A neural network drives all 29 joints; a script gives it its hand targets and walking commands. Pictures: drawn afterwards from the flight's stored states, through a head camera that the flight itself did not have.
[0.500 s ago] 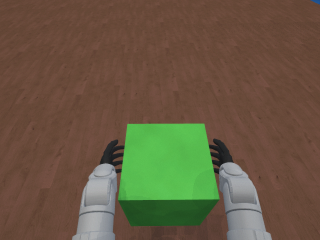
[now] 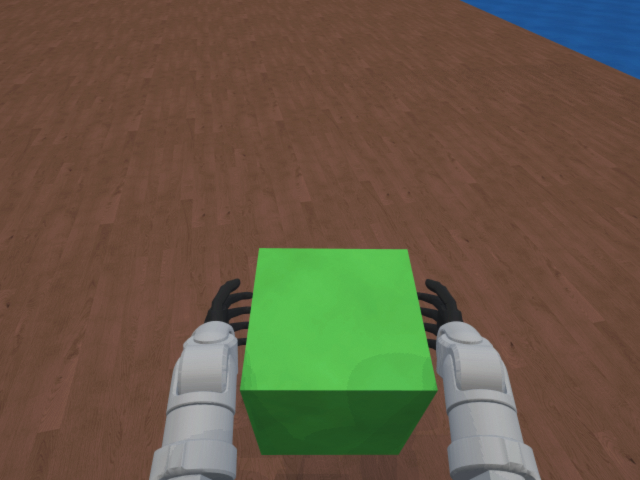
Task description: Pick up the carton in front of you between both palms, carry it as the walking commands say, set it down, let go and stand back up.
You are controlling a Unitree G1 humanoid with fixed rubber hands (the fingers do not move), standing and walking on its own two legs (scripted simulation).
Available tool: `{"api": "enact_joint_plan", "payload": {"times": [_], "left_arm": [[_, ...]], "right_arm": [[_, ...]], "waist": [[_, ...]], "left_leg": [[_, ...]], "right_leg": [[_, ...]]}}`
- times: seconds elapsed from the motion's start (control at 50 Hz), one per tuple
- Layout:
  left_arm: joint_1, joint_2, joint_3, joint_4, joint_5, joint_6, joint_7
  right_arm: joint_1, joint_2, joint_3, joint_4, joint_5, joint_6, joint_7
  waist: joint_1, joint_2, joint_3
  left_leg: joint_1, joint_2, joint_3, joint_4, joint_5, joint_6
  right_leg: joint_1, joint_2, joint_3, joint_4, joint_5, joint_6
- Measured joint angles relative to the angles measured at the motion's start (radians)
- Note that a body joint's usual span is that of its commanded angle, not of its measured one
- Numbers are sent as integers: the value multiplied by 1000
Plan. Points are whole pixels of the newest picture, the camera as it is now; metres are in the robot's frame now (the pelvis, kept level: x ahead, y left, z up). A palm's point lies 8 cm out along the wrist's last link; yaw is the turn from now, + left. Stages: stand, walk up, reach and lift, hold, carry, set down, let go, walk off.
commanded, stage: hold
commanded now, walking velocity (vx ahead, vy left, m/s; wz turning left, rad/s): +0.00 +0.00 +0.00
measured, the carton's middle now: (331, 355) +0.31 +0.00 -0.03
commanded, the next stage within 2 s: set down in 0.10 s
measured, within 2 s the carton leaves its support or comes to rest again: neither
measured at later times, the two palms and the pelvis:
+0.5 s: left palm (226, 326) +0.35 +0.16 -0.02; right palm (424, 326) +0.35 -0.14 -0.01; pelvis +0.00 -0.01 -0.01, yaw +1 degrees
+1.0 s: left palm (242, 359) +0.40 +0.16 -0.21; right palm (397, 364) +0.39 -0.14 -0.20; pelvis -0.03 -0.01 -0.13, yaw +0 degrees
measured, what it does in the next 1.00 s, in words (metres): lowers itself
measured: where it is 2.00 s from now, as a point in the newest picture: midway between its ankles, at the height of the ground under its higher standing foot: outside the picture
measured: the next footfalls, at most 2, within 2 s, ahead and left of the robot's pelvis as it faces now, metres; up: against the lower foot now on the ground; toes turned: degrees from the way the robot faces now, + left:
none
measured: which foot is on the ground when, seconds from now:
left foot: down 0.00-1.00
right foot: down 0.00-1.00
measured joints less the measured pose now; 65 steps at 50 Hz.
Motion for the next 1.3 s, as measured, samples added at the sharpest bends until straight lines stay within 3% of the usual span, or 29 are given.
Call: {"api": "enact_joint_plan", "payload": {"times": [0.18, 0.28, 0.4, 0.5, 0.6, 0.74, 0.84, 1.08, 1.3], "left_arm": [[-13, -4, 13, 12, -1, -3, 2], [-72, -22, 81, 72, 27, -34, -7], [-205, -17, 204, 198, 92, -125, -47], [-280, 5, 243, 263, 131, -253, -75], [-297, 38, 221, 281, 96, -415, -75], [-330, 101, 140, 270, -35, -543, -48], [-383, 121, 134, 255, -74, -540, -45], [-560, 131, 207, 327, -3, -437, -51], [-683, 188, 162, 371, -55, -422, -4]], "right_arm": [[-12, 3, -15, 10, -9, -3, 4], [-66, 21, -80, 61, -43, -30, 11], [-183, 57, -204, 153, -120, -113, 13], [-246, 74, -261, 185, -160, -233, 7], [-252, 77, -241, 180, -112, -388, -26], [-252, 45, -150, 142, 55, -520, -93], [-298, 30, -137, 122, 117, -522, -114], [-470, 9, -247, 185, 60, -423, -89], [-605, -55, -250, 241, 99, -417, -101]], "waist": [[1, -1, -7], [4, -1, 3], [6, -4, 47], [8, -5, 84], [6, -1, 106], [12, -2, 52], [10, 2, -43], [1, -4, -170], [-2, -2, -182]], "left_leg": [[2, -12, -1, 0, -8, 9], [-18, -13, -5, 24, -21, 8], [-117, -12, -18, 110, -52, 2], [-294, -8, -41, 191, -63, -9], [-537, -3, -64, 282, -67, -19], [-922, -6, -93, 466, -102, -37], [-1139, -14, -104, 603, -141, -44], [-1478, -36, -102, 867, -214, -38], [-1761, -57, -108, 1104, -264, -37]], "right_leg": [[2, -1, 23, -4, -5, 3], [-20, 3, 30, 25, -21, 2], [-119, 15, 25, 117, -57, 4], [-290, 28, 8, 199, -73, 1], [-528, 43, -10, 290, -82, -5], [-914, 68, -14, 477, -121, -4], [-1130, 83, -11, 613, -161, 3], [-1463, 97, -5, 878, -243, 25], [-1734, 114, -11, 1108, -303, 49]]}}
